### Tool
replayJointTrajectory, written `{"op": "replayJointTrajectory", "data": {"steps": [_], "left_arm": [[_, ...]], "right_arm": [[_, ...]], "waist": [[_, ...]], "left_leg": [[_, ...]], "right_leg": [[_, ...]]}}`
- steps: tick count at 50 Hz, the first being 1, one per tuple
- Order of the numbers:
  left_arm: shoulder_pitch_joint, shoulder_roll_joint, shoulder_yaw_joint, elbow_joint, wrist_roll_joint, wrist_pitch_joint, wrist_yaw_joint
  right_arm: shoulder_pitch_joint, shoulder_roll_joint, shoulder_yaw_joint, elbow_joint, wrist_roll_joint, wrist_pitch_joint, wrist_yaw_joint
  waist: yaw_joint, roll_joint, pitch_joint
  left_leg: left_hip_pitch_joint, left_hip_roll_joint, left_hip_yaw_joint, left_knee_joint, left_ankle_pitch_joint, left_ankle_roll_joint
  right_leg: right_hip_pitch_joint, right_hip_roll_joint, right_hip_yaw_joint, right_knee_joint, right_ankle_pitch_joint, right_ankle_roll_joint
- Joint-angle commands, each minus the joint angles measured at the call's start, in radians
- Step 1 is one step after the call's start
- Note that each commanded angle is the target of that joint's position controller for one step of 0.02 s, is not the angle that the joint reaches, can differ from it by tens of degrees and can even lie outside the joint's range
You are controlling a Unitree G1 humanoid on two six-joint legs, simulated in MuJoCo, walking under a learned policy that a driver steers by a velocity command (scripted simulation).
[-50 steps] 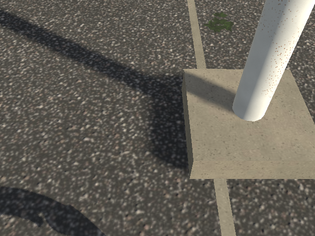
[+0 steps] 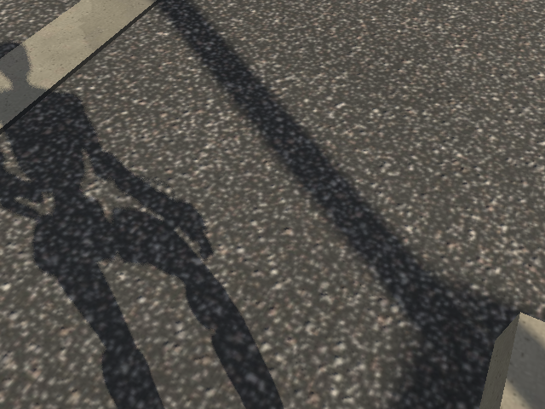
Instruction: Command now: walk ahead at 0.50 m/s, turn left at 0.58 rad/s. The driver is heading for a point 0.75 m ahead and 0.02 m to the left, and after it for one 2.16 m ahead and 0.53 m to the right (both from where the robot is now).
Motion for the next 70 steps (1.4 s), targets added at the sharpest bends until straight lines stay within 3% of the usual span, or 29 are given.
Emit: {"op": "replayJointTrajectory", "data": {"steps": [1, 4, 8, 12, 13, 14, 15, 16, 17, 19, 22, 27, 34, 37, 38, 39, 40, 41, 44, 48, 54, 58, 61, 62, 63, 64, 65, 67, 70], "left_arm": [[-0.034, 0.059, 0.013, -0.066, 0.010, 0.004, 0.002], [-0.135, 0.038, 0.002, -0.096, -0.001, -0.002, -0.011], [-0.182, 0.081, 0.016, -0.126, -0.012, -0.013, -0.025], [-0.001, 0.139, 0.050, -0.089, -0.012, -0.035, -0.022], [0.136, 0.180, 0.061, -0.071, 0.009, -0.040, -0.015], [0.272, 0.266, 0.086, -0.033, 0.024, -0.029, -0.014], [0.297, 0.202, 0.074, -0.009, -0.010, -0.024, -0.026], [0.239, 0.126, 0.052, -0.026, -0.020, -0.019, -0.025], [0.187, 0.098, 0.041, -0.036, -0.009, -0.009, -0.024], [0.126, 0.061, 0.025, -0.033, 0.007, -0.004, -0.022], [0.139, 0.071, 0.025, -0.011, -0.004, -0.010, -0.018], [0.177, 0.138, 0.039, 0.012, -0.020, 0.002, -0.009], [0.276, 0.166, 0.040, 0.069, -0.038, 0.031, -0.008], [0.263, 0.158, 0.032, 0.074, -0.036, 0.041, -0.001], [0.254, 0.106, 0.008, 0.047, -0.010, 0.037, 0.000], [0.359, -0.002, -0.027, 0.023, -0.007, 0.015, -0.004], [0.302, 0.101, -0.004, 0.035, -0.027, -0.001, -0.010], [0.217, 0.141, 0.009, 0.006, -0.045, -0.010, -0.015], [0.181, 0.109, 0.010, 0.011, -0.024, 0.010, -0.013], [0.162, 0.048, 0.000, 0.008, -0.029, 0.052, -0.009], [0.009, 0.016, -0.011, -0.049, -0.008, 0.044, -0.035], [-0.020, 0.054, 0.006, -0.100, -0.007, 0.053, -0.062], [0.162, 0.127, 0.049, -0.070, -0.001, 0.051, -0.066], [0.238, 0.214, 0.076, -0.067, 0.001, 0.051, -0.047], [0.215, 0.292, 0.082, -0.091, 0.004, 0.060, -0.028], [0.223, 0.243, 0.068, -0.126, 0.005, 0.063, -0.031], [0.167, 0.194, 0.059, -0.146, 0.001, 0.066, -0.032], [0.078, 0.128, 0.041, -0.157, -0.024, 0.082, -0.017], [0.031, 0.137, 0.046, -0.179, 0.004, 0.099, -0.004]], "right_arm": [[-0.032, -0.179, -0.046, -0.082, 0.004, -0.019, -0.022], [0.015, -0.179, -0.048, -0.068, 0.008, -0.010, -0.027], [0.072, -0.165, -0.048, -0.041, 0.018, -0.002, -0.028], [0.033, -0.132, -0.040, -0.058, 0.008, 0.009, -0.036], [0.032, -0.077, -0.017, -0.074, -0.006, 0.006, -0.032], [0.180, -0.014, 0.001, -0.087, 0.015, -0.004, -0.033], [0.210, -0.076, -0.001, -0.068, 0.030, -0.010, -0.037], [0.113, -0.146, -0.018, -0.068, 0.030, -0.009, -0.036], [0.025, -0.151, -0.019, -0.086, 0.017, -0.007, -0.036], [-0.046, -0.127, -0.022, -0.111, -0.001, -0.012, -0.030], [-0.030, -0.074, -0.009, -0.109, 0.005, -0.009, -0.021], [-0.189, -0.038, 0.015, -0.149, 0.002, -0.022, -0.004], [-0.337, -0.068, 0.011, -0.197, 0.013, -0.033, 0.022], [-0.102, -0.148, -0.032, -0.128, 0.000, -0.033, 0.013], [0.081, -0.221, -0.054, -0.099, -0.012, -0.029, 0.000], [0.118, -0.305, -0.065, -0.084, -0.015, -0.024, 0.003], [0.127, -0.208, -0.041, -0.083, -0.003, -0.024, 0.006], [0.064, -0.175, -0.026, -0.085, -0.001, -0.027, 0.008], [-0.074, -0.106, -0.005, -0.090, -0.018, -0.036, 0.014], [-0.078, -0.122, -0.018, -0.048, -0.022, -0.063, 0.006], [-0.076, -0.156, -0.022, -0.007, -0.025, -0.051, -0.025], [-0.066, -0.184, -0.033, 0.016, 0.000, -0.015, -0.044], [-0.092, -0.185, -0.037, 0.004, 0.011, 0.017, -0.064], [-0.042, -0.165, -0.027, -0.009, -0.012, 0.015, -0.066], [0.082, -0.055, 0.008, -0.031, -0.064, 0.006, -0.049], [0.077, -0.108, 0.009, -0.023, -0.035, -0.005, -0.031], [-0.024, -0.155, -0.004, -0.040, 0.003, -0.003, -0.026], [-0.107, -0.153, -0.007, -0.048, -0.012, 0.017, -0.047], [-0.085, -0.133, -0.009, -0.053, -0.021, 0.042, -0.057]], "waist": [[0.028, 0.054, -0.048], [-0.021, 0.089, -0.035], [-0.036, 0.110, -0.034], [0.072, 0.163, -0.111], [0.128, 0.094, -0.239], [0.093, -0.192, -0.378], [0.103, -0.268, -0.367], [0.124, -0.154, -0.218], [0.120, -0.075, -0.141], [0.075, -0.059, -0.050], [0.045, -0.082, -0.052], [0.087, -0.052, -0.026], [0.115, -0.065, 0.003], [-0.023, -0.045, -0.140], [-0.097, 0.054, -0.280], [-0.036, 0.331, -0.390], [-0.075, 0.239, -0.373], [-0.065, 0.192, -0.234], [0.024, 0.118, -0.100], [0.051, 0.097, -0.048], [0.012, 0.079, -0.025], [0.017, 0.103, -0.044], [0.110, 0.075, -0.137], [0.131, -0.059, -0.213], [0.026, -0.283, -0.322], [0.083, -0.178, -0.505], [0.102, -0.084, -0.408], [0.068, 0.008, -0.222], [0.014, -0.069, -0.167]], "left_leg": [[-0.015, 0.223, -0.210, -0.161, 0.259, 0.164], [-0.050, 0.190, -0.191, -0.146, 0.148, 0.117], [0.059, 0.234, -0.290, -0.058, 0.090, 0.097], [0.096, 0.213, -0.331, 0.125, 0.197, 0.045], [0.006, 0.160, -0.264, 0.355, 0.122, 0.011], [-0.337, 0.013, -0.126, 0.708, -0.201, -0.071], [-0.512, 0.041, -0.136, 0.874, -0.412, -0.086], [-0.568, 0.085, -0.152, 0.935, -0.333, -0.087], [-0.553, 0.118, -0.112, 0.931, -0.263, -0.087], [-0.490, 0.171, -0.100, 0.816, -0.178, -0.081], [-0.437, 0.201, -0.053, 0.687, -0.154, -0.088], [-0.405, 0.211, 0.003, 0.378, 0.083, -0.105], [-0.321, 0.159, 0.037, 0.163, 0.111, -0.068], [0.057, 0.109, 0.083, 0.095, 0.097, -0.002], [0.342, 0.289, -0.115, 0.128, 0.123, 0.066], [0.613, 0.507, -0.571, 0.020, -0.052, 0.223], [0.590, 0.492, -0.653, -0.050, -0.176, 0.215], [0.479, 0.456, -0.510, -0.064, -0.128, 0.175], [0.172, 0.361, -0.259, -0.144, 0.095, 0.131], [0.067, 0.361, -0.109, -0.240, 0.168, 0.136], [0.044, 0.303, 0.148, -0.189, 0.510, 0.064], [0.187, 0.356, 0.153, -0.069, 0.563, 0.033], [0.187, 0.304, 0.190, 0.257, 0.671, -0.030], [0.032, 0.225, 0.211, 0.523, 0.408, -0.097], [-0.328, 0.051, 0.164, 0.890, -0.509, -0.175], [-0.393, 0.035, -0.050, 1.031, -0.548, -0.170], [-0.452, 0.079, -0.070, 1.028, -0.457, -0.152], [-0.457, 0.141, -0.054, 0.894, -0.323, -0.151], [-0.311, 0.130, -0.036, 0.714, -0.263, -0.158]], "right_leg": [[0.005, 0.021, -0.015, -0.200, 0.186, 0.033], [0.090, 0.074, -0.029, -0.406, 0.363, 0.033], [0.106, 0.093, 0.010, -0.509, 0.330, 0.009], [0.352, 0.091, -0.007, -0.581, 0.226, -0.061], [0.589, -0.035, 0.103, -0.548, 0.195, -0.119], [0.944, -0.252, 0.534, -0.605, 0.007, -0.286], [0.972, -0.309, 0.773, -0.703, -0.239, -0.326], [0.854, -0.263, 0.644, -0.725, -0.286, -0.283], [0.733, -0.217, 0.499, -0.726, -0.199, -0.248], [0.539, -0.147, 0.331, -0.767, 0.016, -0.232], [0.480, -0.122, 0.231, -0.819, 0.150, -0.252], [0.464, -0.100, 0.087, -0.871, 0.254, -0.248], [0.583, -0.147, 0.052, -0.801, 0.325, -0.201], [0.540, -0.080, -0.033, -0.505, 0.631, -0.145], [0.349, -0.026, -0.082, -0.202, 0.415, -0.102], [-0.023, 0.138, -0.084, 0.133, -0.231, -0.044], [-0.142, 0.099, 0.029, 0.251, -0.313, -0.051], [-0.200, 0.052, 0.016, 0.265, -0.231, -0.061], [-0.072, -0.034, 0.005, 0.136, -0.054, -0.046], [-0.061, -0.032, 0.032, 0.037, 0.061, -0.018], [0.070, 0.036, -0.052, -0.323, 0.390, -0.014], [0.060, 0.056, -0.068, -0.405, 0.272, -0.052], [0.287, 0.142, -0.123, -0.513, 0.250, -0.112], [0.503, 0.042, 0.040, -0.530, 0.651, -0.169], [0.815, -0.206, 0.409, -0.453, 1.065, -0.365], [0.871, -0.268, 0.591, -0.546, 0.841, -0.455], [0.787, -0.213, 0.489, -0.586, 0.664, -0.414], [0.540, -0.133, 0.367, -0.650, 0.401, -0.326], [0.325, -0.060, 0.305, -0.699, 0.335, -0.292]]}}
